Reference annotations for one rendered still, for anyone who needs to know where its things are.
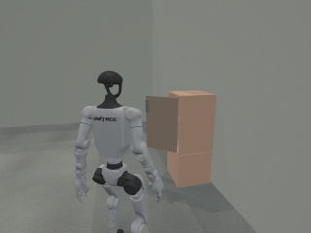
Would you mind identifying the robot left forearm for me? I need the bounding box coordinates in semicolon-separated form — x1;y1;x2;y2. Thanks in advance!
74;145;87;180

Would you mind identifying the handle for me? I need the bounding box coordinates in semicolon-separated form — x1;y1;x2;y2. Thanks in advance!
145;99;150;113

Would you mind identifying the robot thigh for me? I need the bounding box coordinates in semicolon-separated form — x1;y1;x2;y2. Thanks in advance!
121;172;149;233
92;164;121;211

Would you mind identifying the cupboard door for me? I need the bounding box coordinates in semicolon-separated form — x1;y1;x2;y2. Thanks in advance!
146;95;179;152

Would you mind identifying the robot left hand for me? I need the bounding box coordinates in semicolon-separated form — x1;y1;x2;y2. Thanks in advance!
75;177;91;204

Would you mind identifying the robot right upper arm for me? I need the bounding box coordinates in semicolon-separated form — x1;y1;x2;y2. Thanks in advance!
124;107;144;155

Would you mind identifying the robot right thigh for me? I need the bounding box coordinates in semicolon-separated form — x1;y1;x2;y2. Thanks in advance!
121;172;149;233

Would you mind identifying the robot left thigh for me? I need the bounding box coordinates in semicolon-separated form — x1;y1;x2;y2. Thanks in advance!
92;164;121;211

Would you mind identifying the robot left upper arm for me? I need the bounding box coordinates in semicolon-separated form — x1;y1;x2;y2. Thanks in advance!
75;106;97;150

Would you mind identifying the robot right hand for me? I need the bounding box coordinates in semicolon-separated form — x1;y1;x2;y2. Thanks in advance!
149;178;164;203

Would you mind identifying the robot right forearm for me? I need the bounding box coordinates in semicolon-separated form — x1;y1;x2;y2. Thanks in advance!
138;142;159;183

